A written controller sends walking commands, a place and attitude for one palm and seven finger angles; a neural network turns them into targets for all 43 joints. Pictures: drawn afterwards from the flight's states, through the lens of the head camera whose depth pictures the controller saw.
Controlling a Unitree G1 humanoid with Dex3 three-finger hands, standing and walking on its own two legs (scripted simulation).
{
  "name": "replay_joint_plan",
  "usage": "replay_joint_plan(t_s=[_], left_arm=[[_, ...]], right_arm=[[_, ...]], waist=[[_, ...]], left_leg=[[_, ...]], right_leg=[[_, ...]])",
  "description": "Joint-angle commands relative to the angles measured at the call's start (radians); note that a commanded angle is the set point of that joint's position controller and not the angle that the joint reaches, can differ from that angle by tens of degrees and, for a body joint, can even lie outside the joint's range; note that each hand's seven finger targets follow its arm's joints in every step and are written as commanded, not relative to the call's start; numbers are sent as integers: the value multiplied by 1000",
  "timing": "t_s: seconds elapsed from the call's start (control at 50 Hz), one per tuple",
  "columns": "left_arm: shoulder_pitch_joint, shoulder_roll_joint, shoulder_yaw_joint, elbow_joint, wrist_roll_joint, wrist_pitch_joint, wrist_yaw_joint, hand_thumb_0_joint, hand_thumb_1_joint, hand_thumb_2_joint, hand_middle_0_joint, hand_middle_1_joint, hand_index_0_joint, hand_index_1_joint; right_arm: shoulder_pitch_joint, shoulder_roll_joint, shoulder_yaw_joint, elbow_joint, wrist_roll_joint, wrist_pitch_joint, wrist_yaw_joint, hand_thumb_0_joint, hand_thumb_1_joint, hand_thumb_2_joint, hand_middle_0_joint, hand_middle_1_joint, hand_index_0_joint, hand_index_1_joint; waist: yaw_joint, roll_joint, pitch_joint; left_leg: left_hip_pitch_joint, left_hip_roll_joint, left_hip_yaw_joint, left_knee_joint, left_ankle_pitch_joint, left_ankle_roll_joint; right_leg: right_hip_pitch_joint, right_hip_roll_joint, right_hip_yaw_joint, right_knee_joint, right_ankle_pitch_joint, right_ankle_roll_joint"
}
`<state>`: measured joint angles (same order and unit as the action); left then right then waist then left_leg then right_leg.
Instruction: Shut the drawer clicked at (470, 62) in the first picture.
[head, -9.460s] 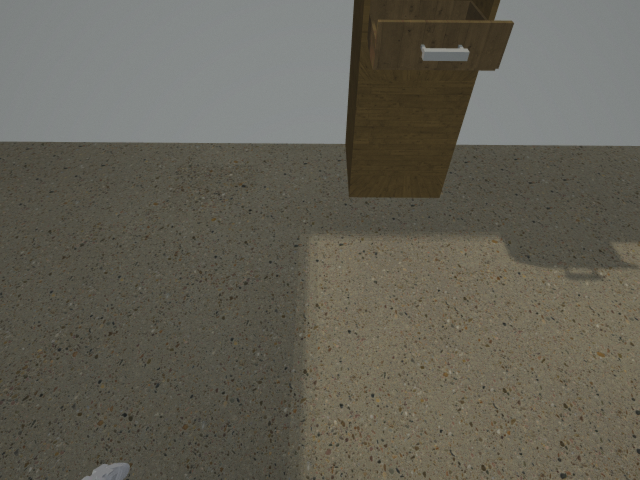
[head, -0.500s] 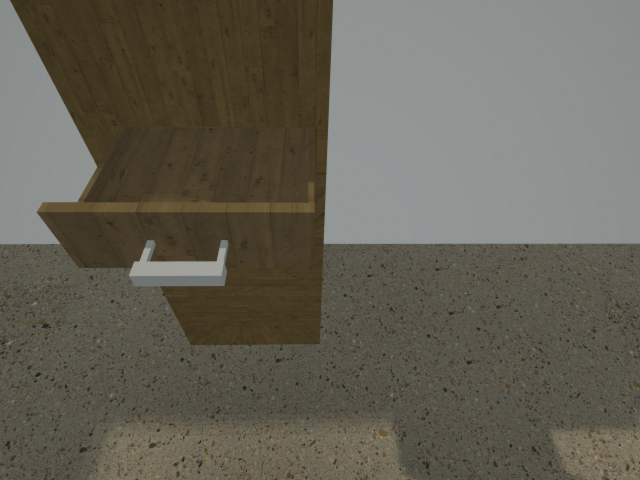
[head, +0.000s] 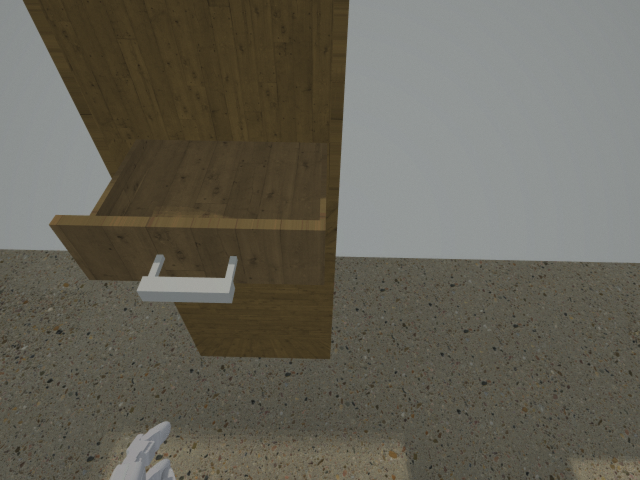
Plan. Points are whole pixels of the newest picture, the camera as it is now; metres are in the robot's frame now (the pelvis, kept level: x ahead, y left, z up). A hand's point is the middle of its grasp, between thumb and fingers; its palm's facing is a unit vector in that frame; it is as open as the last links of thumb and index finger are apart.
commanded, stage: raise the hand and make a fist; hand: left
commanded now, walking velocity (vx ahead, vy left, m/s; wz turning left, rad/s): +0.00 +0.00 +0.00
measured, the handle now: (191, 276) +0.38 +0.22 +0.02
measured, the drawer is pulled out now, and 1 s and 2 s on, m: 0.21 0.21 0.21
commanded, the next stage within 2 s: bring the fist close to the handle in 1.78 s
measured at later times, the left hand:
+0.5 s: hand (197, 457) +0.15 +0.15 +0.01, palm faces +0.00 -1.00 -0.05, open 4.9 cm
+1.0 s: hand (172, 424) +0.17 +0.17 +0.06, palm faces +0.02 -1.00 -0.03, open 3.1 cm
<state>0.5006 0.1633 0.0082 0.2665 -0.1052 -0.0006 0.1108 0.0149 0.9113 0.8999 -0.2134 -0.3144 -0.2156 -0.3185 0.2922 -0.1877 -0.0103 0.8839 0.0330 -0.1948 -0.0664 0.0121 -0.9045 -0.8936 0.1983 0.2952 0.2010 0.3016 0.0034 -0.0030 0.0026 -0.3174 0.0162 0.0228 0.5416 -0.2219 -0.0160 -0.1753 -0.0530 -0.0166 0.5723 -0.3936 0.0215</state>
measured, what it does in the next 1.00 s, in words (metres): stands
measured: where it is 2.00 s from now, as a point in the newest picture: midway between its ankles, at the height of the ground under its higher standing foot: outside the picture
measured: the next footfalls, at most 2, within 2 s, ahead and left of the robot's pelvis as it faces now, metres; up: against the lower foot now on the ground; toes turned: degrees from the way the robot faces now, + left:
none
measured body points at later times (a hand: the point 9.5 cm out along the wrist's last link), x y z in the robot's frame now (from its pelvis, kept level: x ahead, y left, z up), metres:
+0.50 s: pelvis -0.04 -0.03 -0.08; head -0.02 -0.03 +0.37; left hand +0.14 +0.20 +0.01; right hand +0.17 -0.24 -0.14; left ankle +0.04 +0.13 -0.73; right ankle -0.06 -0.13 -0.73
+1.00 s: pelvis -0.03 +0.00 -0.04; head -0.02 +0.00 +0.41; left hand +0.16 +0.22 +0.07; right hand +0.16 -0.24 -0.10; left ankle +0.04 +0.13 -0.73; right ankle -0.06 -0.13 -0.73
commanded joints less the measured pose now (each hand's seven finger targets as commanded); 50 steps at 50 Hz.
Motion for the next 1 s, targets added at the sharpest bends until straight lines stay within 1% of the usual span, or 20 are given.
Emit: replay_joint_plan(t_s=[0.0,0.02,0.04,0.1,0.12,0.18,0.22,0.28,0.32,0.36,0.44,0.52,0.6,0.7,0.72,0.78,0.82,0.86,0.94,0.98], left_arm=[[79,-33,36,-244,-48,-240,-60,0,900,900,-340,-452,-340,-452],[213,-40,60,-156,-49,-303,-119,0,900,900,-360,-473,-360,-473],[248,-51,67,-137,-67,-386,-187,0,900,900,-380,-495,-380,-495],[230,35,151,-185,-105,-606,-381,0,900,900,-440,-560,-440,-560],[283,88,210,-200,-107,-598,-399,0,900,900,-460,-582,-460,-582],[180,91,207,-448,-160,-507,-396,0,900,900,-520,-647,-520,-647],[36,110,202,-577,-164,-493,-350,0,900,900,-560,-690,-560,-690],[-86,103,140,-748,-144,-549,-303,0,900,900,-620,-755,-620,-755],[-197,123,101,-786,-137,-576,-315,0,900,900,-660,-798,-660,-798],[-188,121,83,-712,-142,-554,-350,0,900,900,-700,-842,-700,-842],[-125,162,135,-585,-164,-391,-387,0,900,900,-780,-928,-780,-928],[-69,203,244,-557,-181,-258,-333,0,900,900,-860,-1015,-860,-1015],[-61,187,260,-610,-191,-283,-288,0,900,900,-940,-1102,-940,-1102],[-32,137,175,-656,-188,-352,-312,0,900,900,-1040,-1210,-1040,-1210],[-22,152,184,-642,-188,-351,-316,0,900,900,-1060,-1232,-1060,-1232],[-23,159,183,-689,-183,-352,-317,0,900,900,-1120,-1297,-1120,-1297],[-46,170,187,-711,-177,-345,-305,0,900,900,-1160,-1340,-1160,-1340],[-49,145,161,-753,-172,-341,-294,0,900,900,-1200,-1383,-1200,-1383],[-46,142,150,-791,-155,-309,-276,0,900,900,-1280,-1470,-1280,-1470],[-59,133,134,-805,-151,-279,-279,0,900,900,-1320,-1513,-1320,-1513]], right_arm=[[-136,-154,-70,-256,-22,-118,-8,0,-900,-900,200,300,200,300],[-161,-147,-81,-286,-16,-111,12,0,-900,-900,200,300,200,300],[-172,-142,-85,-302,-29,-99,32,0,-900,-900,200,300,200,300],[-225,-148,-112,-390,-33,-83,71,0,-900,-900,200,300,200,300],[-231,-147,-117,-423,-26,-70,76,0,-900,-900,200,300,200,300],[-243,-138,-106,-533,-11,-37,56,0,-900,-900,200,300,200,300],[-211,-131,-94,-544,-15,-26,35,0,-900,-900,200,300,200,300],[-146,-127,-79,-540,-23,-35,12,0,-900,-900,200,300,200,300],[-126,-137,-64,-522,-24,-48,-3,0,-900,-900,200,300,200,300],[-121,-140,-54,-505,-17,-64,-15,0,-900,-900,200,300,200,300],[-138,-146,-36,-503,4,-63,-26,0,-900,-900,200,300,200,300],[-174,-126,-32,-507,6,-46,-33,0,-900,-900,200,300,200,300],[-154,-120,-31,-495,0,-55,-23,0,-900,-900,200,300,200,300],[-134,-134,-37,-490,2,-93,-7,0,-900,-900,200,300,200,300],[-140,-138,-40,-488,2,-96,-8,0,-900,-900,200,300,200,300],[-125,-145,-43,-484,6,-108,-11,0,-900,-900,200,300,200,300],[-127,-149,-40,-481,5,-111,-11,0,-900,-900,200,300,200,300],[-125,-146,-35,-489,6,-114,-9,0,-900,-900,200,300,200,300],[-126,-144,-30,-497,4,-109,-1,0,-900,-900,200,300,200,300],[-129,-145,-20,-505,5,-101,2,0,-900,-900,200,300,200,300]], waist=[[-24,-190,-17],[26,-191,-9],[46,-208,-45],[69,-118,-154],[101,-55,-186],[81,5,-308],[32,0,-285],[-25,83,-292],[-66,57,-266],[-70,55,-237],[-29,42,-219],[30,-5,-239],[26,-20,-218],[8,2,-197],[8,-60,-180],[12,3,-196],[10,-10,-194],[11,50,-198],[13,32,-217],[11,65,-201]], left_leg=[[-37,-1,-25,76,83,30],[-101,-7,-16,113,100,19],[-174,-10,-7,170,100,6],[-310,-14,14,330,61,1],[-309,-17,24,347,70,8],[-297,-25,41,375,24,25],[-326,-16,12,413,-32,36],[-287,-1,-15,454,-42,51],[-303,10,-34,481,-65,58],[-328,13,-42,482,-108,56],[-332,4,-46,415,-158,54],[-286,0,-42,345,-107,50],[-240,-1,-38,305,-51,43],[-188,-7,-28,276,-48,46],[-196,-4,-34,278,-48,48],[-158,-8,-28,255,-43,49],[-137,-6,-33,240,-41,52],[-106,-7,-34,221,-44,50],[-73,-4,-39,206,1,51],[-59,-3,-42,189,-2,47]], right_leg=[[-355,71,-125,13,148,-15],[-356,70,-120,63,178,-23],[-392,69,-117,138,203,-26],[-466,51,-69,299,237,-37],[-444,45,-48,320,251,-45],[-435,48,-30,329,196,-32],[-513,60,-4,320,112,-22],[-585,66,6,308,66,-26],[-621,74,17,304,28,-26],[-630,73,33,273,-35,-27],[-552,62,58,182,-144,-21],[-445,50,50,144,-105,-11],[-413,47,24,142,28,-2],[-420,53,4,129,37,-5],[-413,55,6,124,35,-2],[-407,58,-10,122,38,-11],[-401,68,-28,125,43,-14],[-399,68,-45,129,54,-20],[-363,74,-62,134,125,-22],[-355,77,-71,128,130,-24]])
